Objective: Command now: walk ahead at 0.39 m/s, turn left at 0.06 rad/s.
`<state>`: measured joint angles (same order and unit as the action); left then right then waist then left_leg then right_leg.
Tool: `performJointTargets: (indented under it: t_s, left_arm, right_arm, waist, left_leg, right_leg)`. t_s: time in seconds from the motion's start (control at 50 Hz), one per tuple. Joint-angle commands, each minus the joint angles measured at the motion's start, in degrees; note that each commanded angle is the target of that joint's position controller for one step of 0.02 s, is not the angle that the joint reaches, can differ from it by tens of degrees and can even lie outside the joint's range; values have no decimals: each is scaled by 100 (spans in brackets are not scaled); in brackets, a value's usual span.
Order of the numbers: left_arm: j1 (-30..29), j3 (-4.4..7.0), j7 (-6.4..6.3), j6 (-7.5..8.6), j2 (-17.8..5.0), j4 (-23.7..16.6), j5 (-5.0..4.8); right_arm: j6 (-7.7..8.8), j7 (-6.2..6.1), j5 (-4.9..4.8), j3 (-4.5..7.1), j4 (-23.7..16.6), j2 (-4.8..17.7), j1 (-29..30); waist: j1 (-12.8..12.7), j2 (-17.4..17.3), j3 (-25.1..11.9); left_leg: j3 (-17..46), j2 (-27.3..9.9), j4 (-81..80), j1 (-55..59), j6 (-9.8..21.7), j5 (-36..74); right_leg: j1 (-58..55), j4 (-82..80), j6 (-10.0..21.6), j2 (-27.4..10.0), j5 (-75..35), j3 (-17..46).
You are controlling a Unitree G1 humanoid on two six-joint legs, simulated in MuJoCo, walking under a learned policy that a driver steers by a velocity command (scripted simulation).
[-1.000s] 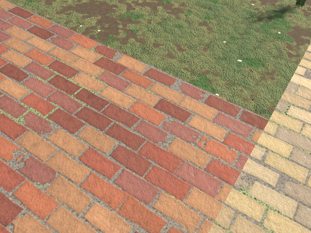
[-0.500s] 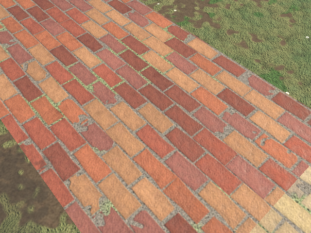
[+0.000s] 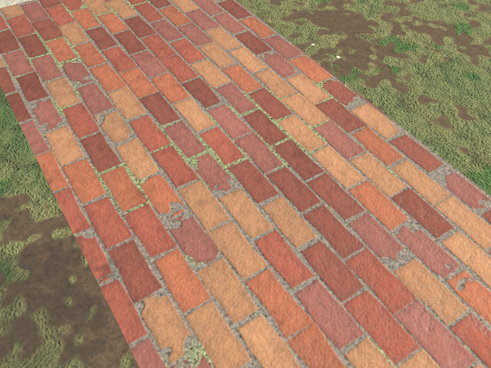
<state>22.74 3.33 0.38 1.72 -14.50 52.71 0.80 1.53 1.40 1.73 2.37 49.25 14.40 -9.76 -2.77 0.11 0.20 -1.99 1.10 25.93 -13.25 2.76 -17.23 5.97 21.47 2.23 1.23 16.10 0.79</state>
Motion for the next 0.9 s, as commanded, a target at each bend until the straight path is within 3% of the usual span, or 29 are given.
performJointTargets:
  t_s: [0.02, 0.04, 0.06, 0.08, 0.1, 0.14, 0.2, 0.28, 0.38, 0.42, 0.46, 0.48, 0.5, 0.52, 0.54, 0.56, 0.58, 0.62, 0.66, 0.72, 0.82, 0.9]
  left_arm:
    - [-739, -18, 23, 118, -148, -594, 10]
    - [-955, -6, 15, 141, -231, -796, 8]
    - [-1003, 116, 29, 117, -713, -730, 102]
    - [-830, 120, 117, 131, -645, -604, 80]
    - [-664, 105, 169, 141, -578, -486, 53]
    - [-681, 94, 228, 99, -510, -395, 146]
    - [-1092, 65, 256, 39, -391, -535, 161]
    - [-1960, -21, 265, 14, -253, -862, 134]
    - [-2592, -97, 236, 27, -227, -1126, 84]
    - [-2337, -64, 176, 54, -308, -1080, 78]
    - [-1181, 52, 68, 111, -536, -707, 73]
    - [-190, 134, -1, 168, -694, -385, 129]
    - [608, 270, -78, 204, -1241, -247, 284]
    - [601, 318, -13, 184, -1501, -221, 252]
    - [32, 277, 24, 159, -1208, -242, 39]
    - [-563, 177, 37, 180, -824, -338, -6]
    - [-811, 101, 59, 229, -542, -346, 20]
    - [-830, 7, 37, 303, -279, -193, 8]
    - [-532, 6, 37, 401, -316, -26, -11]
    - [-193, 21, 27, 443, -433, 152, -39]
    - [295, -42, 9, 432, -371, 349, -52]
    - [702, -65, -57, 408, -404, 534, -3]
  right_arm:
    - [221, -177, 99, 218, 203, 963, -1727]
    - [210, -181, 4, 379, 283, 1585, -1972]
    - [189, -164, -3, 299, 227, 1205, -1564]
    - [219, -118, -41, 192, 81, 864, -1090]
    - [257, -89, -43, 138, 24, 677, -854]
    - [345, -109, -60, 84, 75, 551, -878]
    - [400, -101, -120, 58, 335, 508, -1324]
    - [396, -117, -100, 15, 538, 472, -1599]
    - [407, -185, -81, 19, 762, 617, -1814]
    - [403, -217, -71, 27, 804, 697, -1684]
    - [360, -239, -26, 61, 834, 819, -1565]
    - [337, -235, -46, 57, 822, 818, -1513]
    - [341, -190, -151, -49, 644, 424, -1802]
    - [339, -147, -227, -67, 680, 88, -2347]
    - [330, -158, -108, 68, 616, 595, -1762]
    - [363, -125, -103, 78, 487, 596, -1370]
    - [374, -105, -93, 54, 469, 465, -1167]
    - [236, -41, 34, 25, 527, 277, -1284]
    - [139, 21, 49, 13, 509, 161, -1223]
    - [66, 61, 57, 14, 283, 179, -519]
    - [101, 82, -13, -60, -94, 84, 647]
    - [126, 63, -33, -106, -304, 81, 1287]
  waist:
    - [1055, -988, -199]
    - [1095, -1568, 153]
    - [820, -673, 631]
    - [540, -516, 720]
    - [380, -491, 681]
    - [306, -514, 529]
    - [324, -481, 497]
    - [443, -481, 676]
    - [509, -497, 782]
    - [306, -511, 619]
    - [-207, -532, -66]
    - [-624, -374, -603]
    - [-682, 421, -1387]
    - [-329, 1372, -1881]
    - [-187, 604, -1165]
    - [19, 334, -360]
    - [138, 121, -36]
    - [421, 282, 138]
    - [481, 277, 153]
    - [412, 247, 428]
    - [137, 263, 572]
    - [-72, 326, 606]
  left_leg:
    - [1958, -1486, -1374, 2822, 356, -1456]
    - [3854, -2454, -2129, 2502, 977, -2779]
    - [3552, -2326, -2029, 1965, 1109, -2756]
    - [3033, -1946, -2013, 1658, 970, -2241]
    - [2462, -1651, -2086, 1512, 822, -1453]
    - [1671, -1280, -2100, 1460, 720, 26]
    - [1141, -1150, -1989, 1513, 791, 1644]
    - [754, -1033, -1956, 1357, 828, 2678]
    - [609, -1245, -1896, 1638, 786, 3466]
    - [491, -1320, -1444, 1865, 688, 4667]
    - [344, -1242, 20, 1964, 528, 6012]
    - [184, -1025, 1293, 1352, 436, 5366]
    - [-65, -567, 3215, -146, 308, 3066]
    - [247, 493, 4868, -1697, 197, -1341]
    - [794, 106, 5157, -2116, 324, -884]
    - [664, -188, 4900, -2167, 348, -281]
    - [589, -394, 4576, -1977, 352, 37]
    - [516, -589, 4155, -1482, 243, 204]
    - [386, -620, 3960, -1470, 145, 299]
    - [194, -772, 3427, -2143, -20, 851]
    - [-123, -659, 1865, -2344, -164, 1793]
    - [-288, -451, 1041, -2288, -53, 1902]
  right_leg:
    - [2778, 1640, 448, -340, 1290, 90]
    - [3885, 2781, 386, 176, 1633, -386]
    - [3960, 3473, 444, -283, 1223, 60]
    - [3816, 3589, 423, -422, 682, 163]
    - [3612, 3567, 335, -537, 310, 135]
    - [3410, 3661, 150, -622, -198, -60]
    - [3655, 3687, -51, -661, -615, -248]
    - [3665, 2820, -190, -593, -1088, -460]
    - [2984, 1509, 112, -363, -1304, -627]
    - [2410, 1240, 341, -160, -1013, -694]
    - [1088, 985, 560, 195, -661, -753]
    - [-269, 698, 708, 56, -822, -592]
    - [-1892, 567, 1056, -1409, 224, 1162]
    - [-2630, -303, 1678, -2598, 383, 3895]
    - [-1912, -607, 1494, -2259, 804, 3692]
    - [-980, -759, 1344, -2105, 617, 2738]
    - [-366, -962, 1203, -1829, 59, 2137]
    - [326, -1182, 984, -1441, -738, 1328]
    - [435, -1305, 1016, -1345, -1346, 991]
    - [317, -1561, 1002, -1218, -1525, 625]
    - [-52, -1517, 801, -975, -2525, 163]
    - [-745, -1350, 805, -1131, -3112, 120]
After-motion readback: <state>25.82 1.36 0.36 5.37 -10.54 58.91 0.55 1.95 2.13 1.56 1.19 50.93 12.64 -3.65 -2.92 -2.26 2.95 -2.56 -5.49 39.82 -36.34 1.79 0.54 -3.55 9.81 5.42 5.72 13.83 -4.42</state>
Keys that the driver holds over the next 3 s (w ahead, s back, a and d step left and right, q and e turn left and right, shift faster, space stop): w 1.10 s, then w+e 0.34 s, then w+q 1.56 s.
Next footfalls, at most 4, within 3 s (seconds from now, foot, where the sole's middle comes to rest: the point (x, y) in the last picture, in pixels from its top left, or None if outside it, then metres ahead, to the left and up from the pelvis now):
0.48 right None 0.39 -0.09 -0.78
1.04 left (239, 302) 0.71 0.08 -0.78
1.58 right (304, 231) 0.97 -0.12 -0.78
2.12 left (259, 166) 1.26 0.04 -0.78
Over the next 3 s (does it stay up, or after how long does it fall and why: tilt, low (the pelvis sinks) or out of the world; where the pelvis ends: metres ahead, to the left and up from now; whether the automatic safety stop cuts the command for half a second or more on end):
stays up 1.58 0.07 0.00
